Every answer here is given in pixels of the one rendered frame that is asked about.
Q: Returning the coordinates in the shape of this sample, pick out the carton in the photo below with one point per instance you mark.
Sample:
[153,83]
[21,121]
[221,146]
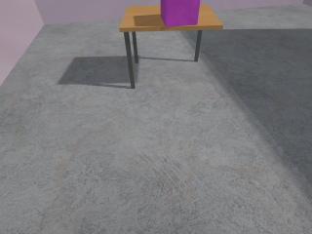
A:
[179,12]

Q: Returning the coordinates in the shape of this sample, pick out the table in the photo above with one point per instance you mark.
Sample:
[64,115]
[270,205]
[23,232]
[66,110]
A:
[148,18]

